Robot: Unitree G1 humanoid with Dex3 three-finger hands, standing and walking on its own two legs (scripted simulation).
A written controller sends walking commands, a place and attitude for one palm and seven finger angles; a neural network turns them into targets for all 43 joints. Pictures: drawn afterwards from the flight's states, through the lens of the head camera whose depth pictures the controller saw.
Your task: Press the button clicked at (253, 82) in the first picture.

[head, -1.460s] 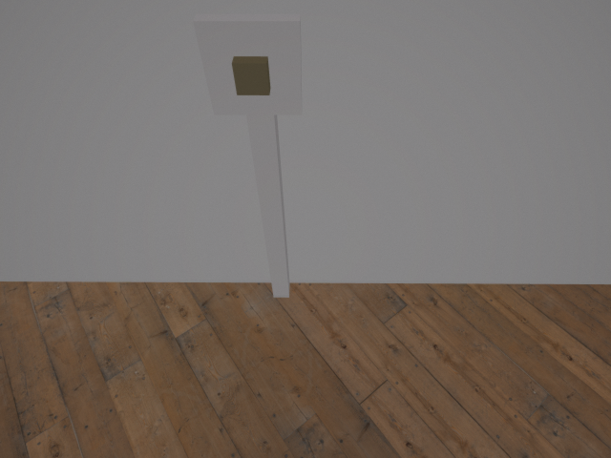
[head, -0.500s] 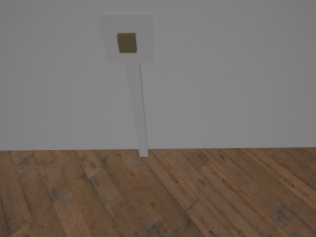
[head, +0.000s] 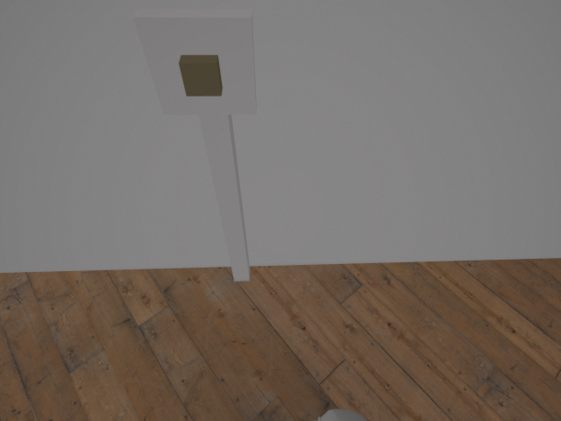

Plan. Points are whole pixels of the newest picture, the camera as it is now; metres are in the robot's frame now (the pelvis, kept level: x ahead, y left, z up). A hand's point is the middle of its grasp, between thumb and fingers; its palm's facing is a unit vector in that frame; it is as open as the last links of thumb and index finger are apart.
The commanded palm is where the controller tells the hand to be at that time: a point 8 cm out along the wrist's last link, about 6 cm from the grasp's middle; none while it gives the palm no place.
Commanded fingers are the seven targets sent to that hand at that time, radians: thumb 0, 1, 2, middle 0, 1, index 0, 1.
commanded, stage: take the last steps up to it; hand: left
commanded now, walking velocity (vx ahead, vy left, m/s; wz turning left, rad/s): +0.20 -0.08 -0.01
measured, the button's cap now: (202, 75) +0.63 +0.14 +0.14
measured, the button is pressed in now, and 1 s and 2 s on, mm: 0 0 0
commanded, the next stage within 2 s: come to a stop and stand still in 0.18 s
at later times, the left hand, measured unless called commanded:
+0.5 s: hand out of the picture +0.10 +0.09 -0.18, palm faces +0.13 -0.98 -0.15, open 7.3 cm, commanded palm none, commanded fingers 0.00 0.90 0.90 -0.20 -0.30 -0.20 -0.30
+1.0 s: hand out of the picture +0.13 +0.15 -0.18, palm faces +0.09 -0.97 -0.23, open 7.4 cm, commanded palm none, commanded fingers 0.00 0.90 0.90 -0.20 -0.30 -0.20 -0.30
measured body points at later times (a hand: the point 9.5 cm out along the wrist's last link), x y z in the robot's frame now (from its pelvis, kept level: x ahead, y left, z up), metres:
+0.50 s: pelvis +0.13 -0.06 +0.00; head +0.16 -0.05 +0.45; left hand +0.10 +0.15 -0.17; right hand +0.22 -0.28 -0.15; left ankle +0.13 +0.05 -0.74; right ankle +0.09 -0.14 -0.73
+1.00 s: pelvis +0.11 -0.04 +0.00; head +0.15 -0.04 +0.44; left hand +0.12 +0.20 -0.16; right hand +0.14 -0.28 -0.16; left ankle +0.08 +0.08 -0.74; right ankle +0.09 -0.15 -0.74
